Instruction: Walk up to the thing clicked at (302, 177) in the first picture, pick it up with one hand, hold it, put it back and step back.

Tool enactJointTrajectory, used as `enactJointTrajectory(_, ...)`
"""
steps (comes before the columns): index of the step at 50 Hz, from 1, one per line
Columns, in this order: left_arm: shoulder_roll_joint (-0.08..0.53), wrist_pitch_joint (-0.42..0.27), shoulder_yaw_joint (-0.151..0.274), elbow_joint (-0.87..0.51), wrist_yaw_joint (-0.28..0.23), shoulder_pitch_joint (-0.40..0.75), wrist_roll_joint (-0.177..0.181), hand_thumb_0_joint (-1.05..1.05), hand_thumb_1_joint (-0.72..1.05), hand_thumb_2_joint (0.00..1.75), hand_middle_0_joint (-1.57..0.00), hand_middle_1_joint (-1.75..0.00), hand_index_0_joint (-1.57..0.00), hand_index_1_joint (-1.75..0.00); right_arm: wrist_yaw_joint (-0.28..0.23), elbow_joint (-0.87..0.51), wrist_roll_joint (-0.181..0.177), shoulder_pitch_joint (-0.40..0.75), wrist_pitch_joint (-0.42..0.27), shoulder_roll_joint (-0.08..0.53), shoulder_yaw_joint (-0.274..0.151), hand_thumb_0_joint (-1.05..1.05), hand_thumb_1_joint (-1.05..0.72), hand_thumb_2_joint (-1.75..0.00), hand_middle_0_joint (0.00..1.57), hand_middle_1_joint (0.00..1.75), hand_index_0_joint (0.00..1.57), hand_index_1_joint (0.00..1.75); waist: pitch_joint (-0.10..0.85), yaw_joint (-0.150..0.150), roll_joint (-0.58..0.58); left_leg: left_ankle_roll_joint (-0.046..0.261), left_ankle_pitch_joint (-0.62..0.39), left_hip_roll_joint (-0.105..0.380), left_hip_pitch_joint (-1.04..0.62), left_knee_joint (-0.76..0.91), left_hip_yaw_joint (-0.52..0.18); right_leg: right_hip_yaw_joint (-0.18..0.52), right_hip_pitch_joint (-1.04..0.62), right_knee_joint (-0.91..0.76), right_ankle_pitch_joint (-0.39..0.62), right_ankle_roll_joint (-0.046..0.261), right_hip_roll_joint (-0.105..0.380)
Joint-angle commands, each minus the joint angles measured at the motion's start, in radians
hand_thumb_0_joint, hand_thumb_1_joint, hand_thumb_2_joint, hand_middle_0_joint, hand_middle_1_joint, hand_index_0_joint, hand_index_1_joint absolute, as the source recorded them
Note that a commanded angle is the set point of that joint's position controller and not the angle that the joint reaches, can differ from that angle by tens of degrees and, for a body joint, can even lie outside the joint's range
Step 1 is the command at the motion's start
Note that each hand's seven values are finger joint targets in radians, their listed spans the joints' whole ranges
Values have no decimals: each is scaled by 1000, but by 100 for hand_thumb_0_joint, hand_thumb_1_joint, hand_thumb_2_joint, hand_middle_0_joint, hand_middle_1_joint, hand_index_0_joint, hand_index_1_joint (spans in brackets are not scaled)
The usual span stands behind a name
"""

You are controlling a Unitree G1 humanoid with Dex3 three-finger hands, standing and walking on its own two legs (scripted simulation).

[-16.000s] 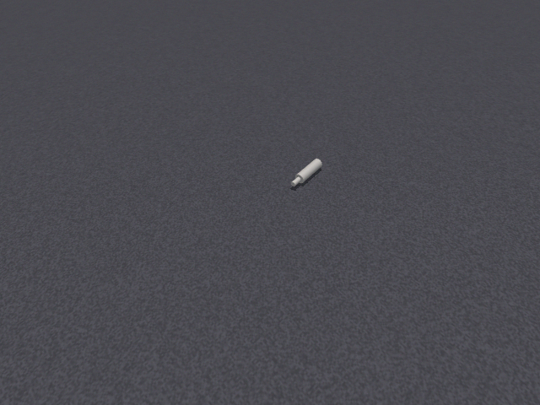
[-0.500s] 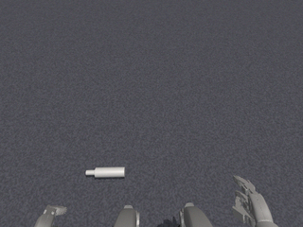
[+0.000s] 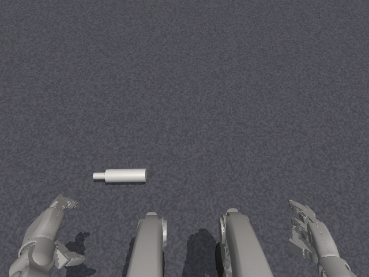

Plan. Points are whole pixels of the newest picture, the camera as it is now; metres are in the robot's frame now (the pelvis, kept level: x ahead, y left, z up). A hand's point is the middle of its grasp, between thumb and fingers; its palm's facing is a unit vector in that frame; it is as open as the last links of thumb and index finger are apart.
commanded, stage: rise first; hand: left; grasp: from above
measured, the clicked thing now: (120, 175) +0.47 +0.29 -0.53
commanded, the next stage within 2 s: approach in 1.36 s
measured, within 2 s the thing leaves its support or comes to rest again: neither
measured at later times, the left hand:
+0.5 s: hand (90, 195) +0.35 +0.32 -0.30, palm faces -0.49 -0.20 -0.85, open 14.0 cm
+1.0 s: hand (97, 183) +0.40 +0.32 -0.37, palm faces -0.46 -0.02 -0.89, open 13.6 cm
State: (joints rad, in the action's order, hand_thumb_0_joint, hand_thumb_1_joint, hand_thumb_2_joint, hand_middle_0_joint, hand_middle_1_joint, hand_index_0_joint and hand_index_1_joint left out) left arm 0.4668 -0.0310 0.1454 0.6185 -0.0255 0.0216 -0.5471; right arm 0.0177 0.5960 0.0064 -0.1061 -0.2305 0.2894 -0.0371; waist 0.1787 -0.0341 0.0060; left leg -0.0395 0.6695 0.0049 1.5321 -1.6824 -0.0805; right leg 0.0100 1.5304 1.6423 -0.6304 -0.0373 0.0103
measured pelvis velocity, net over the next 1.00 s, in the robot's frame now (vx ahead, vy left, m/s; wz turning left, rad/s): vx -0.04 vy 0.02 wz -0.09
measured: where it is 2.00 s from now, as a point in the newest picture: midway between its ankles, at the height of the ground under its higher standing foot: outside the picture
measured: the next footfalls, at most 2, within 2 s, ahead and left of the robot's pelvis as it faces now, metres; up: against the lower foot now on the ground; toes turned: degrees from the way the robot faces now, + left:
none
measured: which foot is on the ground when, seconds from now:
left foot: down 0.00-1.00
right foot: down 0.00-1.00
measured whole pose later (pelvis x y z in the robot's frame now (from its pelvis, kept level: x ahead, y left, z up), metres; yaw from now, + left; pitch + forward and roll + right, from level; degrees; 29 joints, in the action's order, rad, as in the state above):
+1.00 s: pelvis -0.04 +0.02 -0.22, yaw -5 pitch +33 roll -9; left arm 0.82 -0.40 0.17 1.36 -0.34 0.84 -1.34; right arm 0.13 0.76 0.16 -0.11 0.00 0.27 0.02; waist 0.07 -0.18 0.02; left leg -0.03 0.69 -0.05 2.26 -2.39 -0.15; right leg -0.01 2.21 2.27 -0.64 -0.06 -0.01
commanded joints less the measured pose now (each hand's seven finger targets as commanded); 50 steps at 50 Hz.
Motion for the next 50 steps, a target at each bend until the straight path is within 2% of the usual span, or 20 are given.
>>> enactJointTrajectory(1, 262, -105, 100, -12, -55, 150, -107, 0, -49, 92, -16, -100, -16, -100, 4, -46, -6, -59, -26, 164, -74, 0, -93, -91, 20, 30, 20, 30, 465, 23, -90, 46, -270, -22, -170, 83, 65, -33, -141, -53, 236, 62, -23)
enactJointTrajectory(3, 311, -133, 118, -5, -69, 242, -146, 0, -51, 95, -16, -99, -15, -100, 10, -37, -1, -64, -13, 177, -83, 0, -92, -91, 20, 30, 20, 30, 506, 23, -109, 43, -245, -21, -134, 50, 61, -39, -97, -9, 211, 62, -23)
enactJointTrajectory(6, 372, -167, 128, 46, -85, 370, -212, 0, -51, 96, -16, -99, -16, -100, 18, -2, 7, -84, 10, 183, -87, 0, -93, -91, 20, 30, 20, 30, 555, 13, -103, 49, -246, -20, -75, -35, 67, -45, -54, 50, 216, 59, -22)
enactJointTrajectory(8, 409, -188, 136, 82, -93, 440, -250, 0, -52, 97, -15, -99, -15, -100, 23, 11, 11, -109, 27, 184, -87, 0, -93, -91, 20, 30, 20, 30, 611, 18, -79, 58, -257, -23, -27, -92, 78, -40, -75, 78, 234, 54, -22)
enactJointTrajectory(12, 483, -221, 149, 168, -108, 570, -318, 0, -55, 103, -9, -102, -9, -103, 32, 35, 22, -126, 60, 192, -89, 0, -91, -91, 20, 30, 20, 30, 612, 11, -69, 67, -177, -24, 59, -152, 83, -53, -13, 114, 151, 50, -24)
enactJointTrajectory(14, 478, -235, 131, 190, -106, 621, -347, 0, -56, 103, -9, -102, -8, -104, 36, 43, 28, -145, 76, 192, -88, 0, -91, -91, 20, 30, 20, 30, 634, -1, -70, 69, -162, -25, 81, -181, 82, -61, 6, 138, 138, 49, -27)
enactJointTrajectory(15, 499, -242, 140, 211, -109, 633, -362, 0, -54, 103, -9, -102, -8, -103, 38, 48, 29, -145, 82, 196, -90, 0, -90, -90, 20, 30, 20, 30, 626, -1, -73, 70, -149, -24, 92, -192, 82, -66, 20, 147, 123, 49, -27)
enactJointTrajectory(22, 554, -315, 117, 291, -145, 804, -464, 0, -54, 104, -6, -98, -5, -99, 55, 73, 48, -168, 129, 207, -75, 0, -88, -90, 20, 30, 20, 30, 557, -37, -163, 64, -52, -26, 127, -229, 46, -111, 211, 244, 30, 62, -36)
enactJointTrajectory(24, 576, -332, 130, 336, -173, 817, -503, 0, -54, 104, -6, -97, -5, -98, 62, 80, 55, -172, 146, 209, -64, 0, -88, -90, 20, 30, 20, 30, 543, -37, -166, 62, -53, -30, 142, -246, 42, -120, 240, 271, 28, 64, -36)
enactJointTrajectory(27, 584, -351, 111, 371, -218, 902, -552, 0, -53, 103, -8, -94, -7, -96, 71, 87, 69, -165, 164, 212, -52, 0, -89, -90, 20, 30, 20, 30, 516, -61, -201, 63, -26, -33, 160, -267, 36, -129, 308, 301, 13, 65, -34)
enactJointTrajectory(29, 593, -352, 109, 425, -246, 912, -582, 0, -50, 100, -9, -93, -9, -94, 75, 94, 76, -162, 175, 219, -48, 0, -89, -90, 20, 30, 20, 30, 501, -65, -211, 61, -21, -34, 156, -275, 29, -137, 346, 321, 11, 67, -32)
enactJointTrajectory(31, 608, -350, 104, 455, -266, 942, -618, 0, -50, 100, -10, -92, -9, -93, 79, 105, 86, -175, 185, 221, -42, 0, -89, -90, 20, 30, 20, 30, 518, -70, -237, 58, -60, -37, 144, -296, 33, -137, 357, 342, 42, 69, -31)
enactJointTrajectory(35, 616, -348, 87, 492, -298, 1011, -664, 0, -47, 97, -13, -88, -12, -89, 87, 115, 102, -180, 200, 226, -38, 0, -89, -90, 20, 30, 20, 30, 520, -93, -255, 59, -54, -42, 163, -321, 32, -142, 388, 363, 44, 67, -29)
enactJointTrajectory(36, 630, -348, 92, 510, -304, 1016, -672, 0, -45, 95, -13, -88, -13, -89, 89, 120, 106, -177, 203, 232, -36, 0, -90, -90, 20, 30, 20, 30, 521, -90, -266, 56, -63, -40, 152, -322, 24, -145, 403, 379, 50, 66, -26)
enactJointTrajectory(39, 620, -352, 72, 543, -316, 1038, -708, 0, -44, 94, -15, -87, -14, -88, 94, 130, 120, -191, 210, 233, -34, 0, -89, -90, 20, 30, 20, 30, 548, -113, -274, 55, -110, -44, 141, -350, 22, -150, 406, 401, 89, 65, -29)
enactJointTrajectory(42, 640, -356, 72, 561, -332, 1065, -734, 0, -42, 92, -16, -87, -16, -87, 98, 136, 131, -191, 217, 233, -28, 0, -90, -90, 20, 30, 20, 30, 546, -117, -278, 57, -122, -48, 156, -368, 26, -148, 413, 413, 96, 66, -30)
enactJointTrajectory(45, 639, -367, 65, 593, -350, 1095, -758, 0, -40, 90, -18, -84, -18, -85, 102, 139, 142, -185, 223, 234, -24, 0, -90, -90, 20, 30, 20, 30, 518, -140, -272, 61, -92, -47, 189, -384, 21, -152, 436, 426, 78, 63, -30)
enactJointTrajectory(46, 645, -368, 67, 600, -355, 1087, -764, 0, -40, 90, -18, -85, -18, -85, 102, 143, 144, -177, 224, 230, -19, 0, -90, -90, 20, 30, 20, 30, 527, -124, -277, 63, -97, -51, 186, -392, 32, -146, 426, 422, 81, 64, -33)
enactJointTrajectory(47, 650, -370, 69, 608, -360, 1093, -772, 0, -40, 90, -18, -85, -17, -85, 103, 145, 149, -179, 225, 236, -19, 0, -90, -90, 20, 30, 20, 30, 527, -135, -286, 61, -114, -47, 174, -393, 25, -148, 437, 433, 91, 62, -28)
enactJointTrajectory(50, 662, -372, 72, 617, -377, 1114, -784, 0, -41, 91, -18, -85, -18, -86, 105, 152, 154, -186, 227, 235, -16, 0, -90, -90, 20, 30, 20, 30, 541, -142, -284, 62, -138, -47, 171, -410, 26, -150, 435, 442, 111, 64, -34)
